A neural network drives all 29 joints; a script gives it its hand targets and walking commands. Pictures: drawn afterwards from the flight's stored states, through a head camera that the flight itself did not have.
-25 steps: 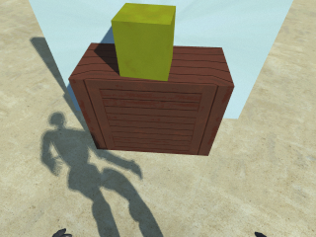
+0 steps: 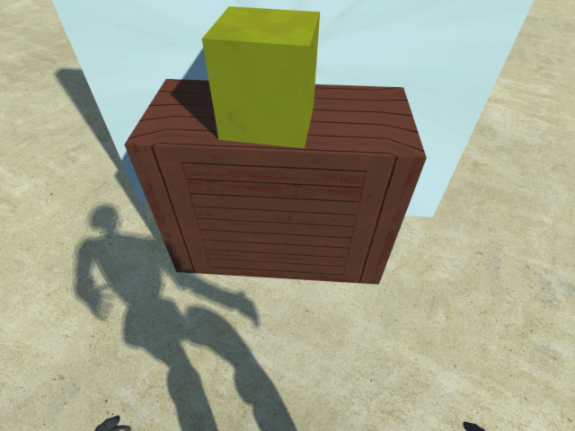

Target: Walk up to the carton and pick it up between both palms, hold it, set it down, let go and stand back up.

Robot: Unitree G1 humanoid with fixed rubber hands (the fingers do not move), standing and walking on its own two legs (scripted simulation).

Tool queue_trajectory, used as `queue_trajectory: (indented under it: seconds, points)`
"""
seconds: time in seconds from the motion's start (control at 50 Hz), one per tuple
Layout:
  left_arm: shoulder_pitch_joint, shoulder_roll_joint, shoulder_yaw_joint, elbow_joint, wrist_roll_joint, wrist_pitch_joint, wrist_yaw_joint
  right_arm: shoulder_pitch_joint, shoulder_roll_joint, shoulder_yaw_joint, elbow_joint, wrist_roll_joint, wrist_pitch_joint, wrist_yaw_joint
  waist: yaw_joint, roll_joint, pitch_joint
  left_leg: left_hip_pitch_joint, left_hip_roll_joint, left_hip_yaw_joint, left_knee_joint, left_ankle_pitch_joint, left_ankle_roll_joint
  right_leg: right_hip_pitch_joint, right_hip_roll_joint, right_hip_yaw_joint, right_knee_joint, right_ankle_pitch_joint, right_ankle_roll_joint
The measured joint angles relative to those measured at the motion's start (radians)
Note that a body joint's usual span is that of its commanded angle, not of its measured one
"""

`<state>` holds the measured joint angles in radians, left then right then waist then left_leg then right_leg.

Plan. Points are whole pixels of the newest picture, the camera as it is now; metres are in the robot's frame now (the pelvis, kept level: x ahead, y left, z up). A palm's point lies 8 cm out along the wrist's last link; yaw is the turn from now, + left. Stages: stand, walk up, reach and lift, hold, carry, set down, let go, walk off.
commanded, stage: walk up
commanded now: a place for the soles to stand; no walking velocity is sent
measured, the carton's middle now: (267, 78) +0.98 +0.06 +0.02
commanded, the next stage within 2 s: none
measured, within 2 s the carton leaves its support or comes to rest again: neither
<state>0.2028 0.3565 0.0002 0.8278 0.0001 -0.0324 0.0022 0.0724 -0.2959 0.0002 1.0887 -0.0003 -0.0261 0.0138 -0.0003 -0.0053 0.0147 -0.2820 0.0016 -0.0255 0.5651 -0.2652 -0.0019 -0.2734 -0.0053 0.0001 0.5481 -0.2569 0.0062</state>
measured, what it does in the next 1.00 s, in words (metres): steps to the left: left foot, then right foot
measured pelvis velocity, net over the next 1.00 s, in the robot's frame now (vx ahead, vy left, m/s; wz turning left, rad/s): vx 0.09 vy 0.23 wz -0.03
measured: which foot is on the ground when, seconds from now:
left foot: down 0.00-0.02, up 0.04-0.26, down 0.28-0.62, up 0.64-0.82, down 0.84-1.00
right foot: down 0.00-0.30, up 0.32-0.58, down 0.60-1.00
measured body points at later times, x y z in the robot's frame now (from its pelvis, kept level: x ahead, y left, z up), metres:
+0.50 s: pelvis +0.03 +0.13 -0.02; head +0.04 +0.14 +0.43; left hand +0.12 +0.47 -0.11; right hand +0.11 -0.18 -0.12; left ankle +0.04 +0.20 -0.73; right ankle +0.04 -0.01 -0.70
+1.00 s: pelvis +0.09 +0.23 -0.03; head +0.10 +0.24 +0.42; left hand +0.17 +0.57 -0.14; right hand +0.14 -0.08 -0.13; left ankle +0.10 +0.35 -0.73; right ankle +0.09 +0.09 -0.71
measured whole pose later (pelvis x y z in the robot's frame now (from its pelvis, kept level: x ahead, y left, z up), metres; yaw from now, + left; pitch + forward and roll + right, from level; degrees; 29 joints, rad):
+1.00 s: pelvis +0.09 +0.23 -0.03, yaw -2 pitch -1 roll -1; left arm 0.31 0.46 0.00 0.83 0.00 -0.04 0.04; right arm 0.31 -0.40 -0.01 0.80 -0.01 -0.01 0.02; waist 0.00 -0.01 0.04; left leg -0.40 -0.02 -0.04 0.86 -0.44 0.02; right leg -0.44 -0.02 0.03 0.96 -0.48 -0.02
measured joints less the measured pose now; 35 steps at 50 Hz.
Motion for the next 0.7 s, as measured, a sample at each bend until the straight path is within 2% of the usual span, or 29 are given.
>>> queue_trajectory:
  seconds: [0.04,0.08,0.14,0.24,0.28,0.32,0.36,0.42,0.5,0.56,0.58,0.6,0.62,0.64,0.7]
  points:
    - [0.009,0.007,0.001,0.000,0.000,-0.014,0.016,0.015,-0.008,0.000,-0.051,-0.005,0.034,0.023,0.001,0.000,0.001,-0.012,-0.002,-0.001,0.036,-0.053,0.000,0.001,-0.002,0.001,0.000,-0.002,0.000]
    - [0.027,0.020,0.001,0.000,0.000,-0.026,0.034,0.029,-0.025,0.000,-0.106,-0.012,0.063,0.043,0.001,0.009,0.001,-0.055,-0.003,-0.013,0.155,-0.117,0.000,0.001,-0.003,0.001,0.000,-0.003,0.000]
    - [0.051,0.051,0.000,0.000,0.000,-0.031,0.051,0.052,-0.059,0.000,-0.180,-0.012,0.081,0.062,0.001,0.026,0.001,-0.112,0.003,-0.033,0.281,-0.136,0.000,0.002,-0.013,0.001,0.000,-0.007,0.004]
    - [0.073,0.117,0.000,0.000,0.000,-0.032,0.052,0.088,-0.104,-0.003,-0.266,-0.012,0.088,0.080,0.000,0.048,0.000,-0.126,0.041,-0.043,0.290,-0.176,0.000,0.001,-0.038,0.000,0.032,-0.037,0.028]
    - [0.073,0.141,0.000,0.000,0.000,-0.032,0.053,0.107,-0.114,-0.008,-0.289,-0.012,0.088,0.081,-0.001,0.050,-0.001,-0.106,0.049,-0.043,0.230,-0.183,0.000,-0.007,-0.055,-0.001,0.069,-0.063,0.040]
    - [0.075,0.163,0.000,0.001,0.000,-0.024,0.056,0.127,-0.109,-0.012,-0.297,-0.012,0.087,0.081,-0.002,0.022,0.004,-0.092,0.018,-0.020,0.210,-0.092,0.006,-0.034,-0.090,0.004,0.169,-0.128,0.021]
    - [0.075,0.159,0.000,0.000,0.000,-0.017,0.063,0.156,-0.106,-0.012,-0.313,-0.012,0.085,0.081,-0.003,0.012,0.004,-0.083,0.001,-0.002,0.209,-0.106,0.025,-0.092,-0.069,0.004,0.318,-0.218,0.011]
    - [0.076,0.143,0.000,0.000,0.000,-0.017,0.063,0.206,-0.106,-0.012,-0.338,-0.012,0.085,0.076,-0.002,0.011,0.004,-0.068,-0.017,0.020,0.177,-0.110,0.054,-0.155,-0.021,0.006,0.422,-0.231,0.008]
    - [0.076,0.124,0.000,0.000,0.000,-0.017,0.063,0.259,-0.106,-0.012,-0.374,-0.012,0.085,0.071,-0.002,0.007,0.010,-0.042,-0.062,0.059,0.158,-0.116,0.084,-0.171,-0.011,0.007,0.413,-0.231,0.008]
    - [0.078,0.114,0.000,0.000,0.000,-0.019,0.064,0.271,-0.106,-0.012,-0.397,-0.012,0.085,0.069,-0.001,0.006,0.010,-0.035,-0.089,0.099,0.158,-0.131,0.105,-0.170,-0.011,0.007,0.330,-0.231,0.002]
    - [0.080,0.112,0.000,-0.001,0.000,-0.023,0.065,0.271,-0.106,-0.012,-0.405,-0.012,0.085,0.068,-0.001,0.006,0.009,-0.034,-0.096,0.113,0.158,-0.136,0.109,-0.161,-0.012,0.008,0.278,-0.218,-0.005]
    - [0.081,0.106,-0.001,-0.001,0.000,-0.029,0.067,0.271,-0.106,-0.012,-0.412,-0.012,0.085,0.066,-0.002,0.012,0.011,-0.033,-0.099,0.120,0.161,-0.141,0.111,-0.148,-0.012,0.009,0.224,-0.140,-0.012]
    - [0.081,0.098,0.000,-0.001,0.000,-0.038,0.070,0.271,-0.106,-0.012,-0.415,-0.012,0.085,0.065,-0.002,0.024,0.012,-0.036,-0.098,0.119,0.174,-0.146,0.108,-0.143,-0.011,0.008,0.206,-0.065,-0.013]
    - [0.083,0.093,0.000,0.000,0.000,-0.043,0.072,0.268,-0.106,-0.012,-0.417,-0.012,0.085,0.064,-0.002,0.035,0.013,-0.051,-0.099,0.109,0.218,-0.155,0.096,-0.137,-0.011,0.006,0.206,-0.053,-0.011]
    - [0.101,0.094,0.000,0.000,0.000,-0.045,0.073,0.249,-0.107,-0.012,-0.435,-0.012,0.085,0.060,-0.001,0.051,0.014,-0.138,-0.096,0.047,0.443,-0.219,0.066,-0.118,-0.021,0.006,0.206,-0.085,-0.010]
